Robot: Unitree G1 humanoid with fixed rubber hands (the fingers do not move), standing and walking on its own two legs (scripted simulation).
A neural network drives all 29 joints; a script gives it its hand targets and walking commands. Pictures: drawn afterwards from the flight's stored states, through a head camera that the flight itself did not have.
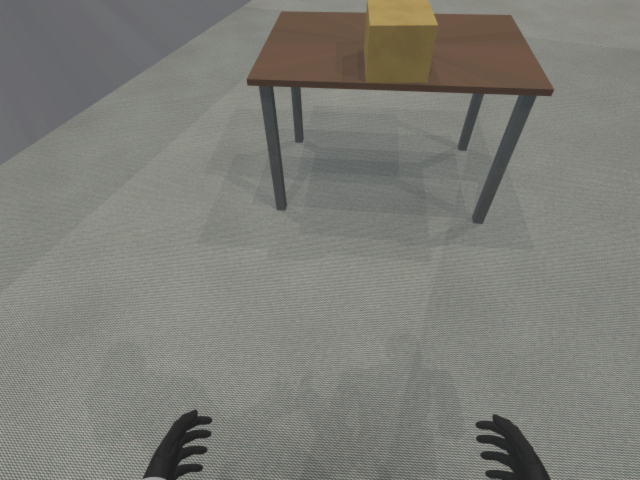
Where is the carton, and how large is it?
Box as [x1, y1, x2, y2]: [364, 0, 437, 82]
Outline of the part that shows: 367,0 364,42 366,82 426,82 437,29 437,23 428,1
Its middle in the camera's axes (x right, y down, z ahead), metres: +0.26 -0.66 +1.27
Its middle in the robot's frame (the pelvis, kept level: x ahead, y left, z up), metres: +1.40 -0.20 -0.04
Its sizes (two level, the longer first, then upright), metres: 0.245 0.197 0.171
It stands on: a table, 0.63 m high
